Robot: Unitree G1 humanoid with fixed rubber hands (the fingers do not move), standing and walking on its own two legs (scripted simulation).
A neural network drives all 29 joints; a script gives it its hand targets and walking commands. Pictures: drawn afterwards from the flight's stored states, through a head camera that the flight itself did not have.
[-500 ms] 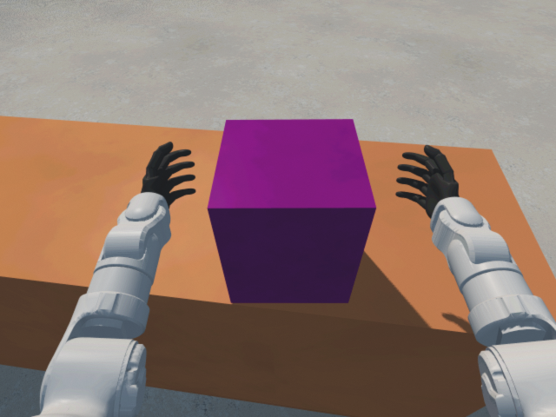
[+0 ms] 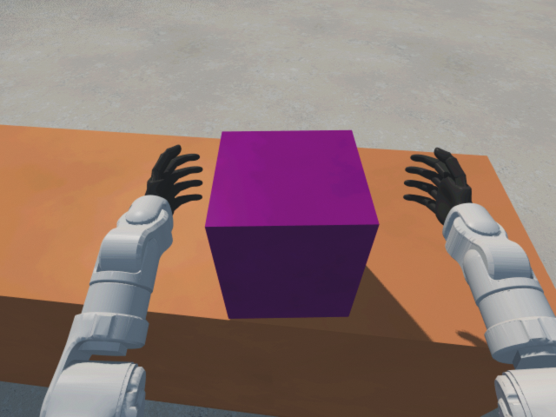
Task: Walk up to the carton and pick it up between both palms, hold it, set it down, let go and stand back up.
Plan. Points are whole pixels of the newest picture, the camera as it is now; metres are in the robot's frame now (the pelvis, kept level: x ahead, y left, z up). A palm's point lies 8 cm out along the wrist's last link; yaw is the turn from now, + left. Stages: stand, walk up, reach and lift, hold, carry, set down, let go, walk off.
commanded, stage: set down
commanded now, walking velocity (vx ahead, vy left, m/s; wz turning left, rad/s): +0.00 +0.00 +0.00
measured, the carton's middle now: (287, 227) +0.42 +0.02 +0.04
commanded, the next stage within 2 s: none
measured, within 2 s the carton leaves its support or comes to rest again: neither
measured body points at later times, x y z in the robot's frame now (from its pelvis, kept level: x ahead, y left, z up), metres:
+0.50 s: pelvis +0.00 +0.00 +0.01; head +0.01 +0.00 +0.46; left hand +0.29 +0.22 +0.05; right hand +0.28 -0.21 +0.05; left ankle +0.03 +0.15 -0.74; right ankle -0.02 -0.13 -0.74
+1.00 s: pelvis +0.00 +0.01 +0.00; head +0.01 +0.03 +0.45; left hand +0.25 +0.21 +0.00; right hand +0.25 -0.22 +0.00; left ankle +0.03 +0.15 -0.74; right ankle -0.02 -0.13 -0.74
